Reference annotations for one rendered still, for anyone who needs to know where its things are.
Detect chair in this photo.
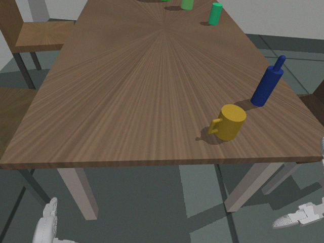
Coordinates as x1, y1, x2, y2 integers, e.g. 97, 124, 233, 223
0, 0, 74, 90
261, 80, 324, 195
0, 87, 51, 207

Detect table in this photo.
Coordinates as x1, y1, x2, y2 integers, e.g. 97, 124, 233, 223
0, 0, 324, 220

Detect left robot hand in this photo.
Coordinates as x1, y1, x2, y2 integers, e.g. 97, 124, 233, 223
32, 197, 77, 243

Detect right robot hand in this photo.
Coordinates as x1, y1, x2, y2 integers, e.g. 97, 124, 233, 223
272, 137, 324, 229

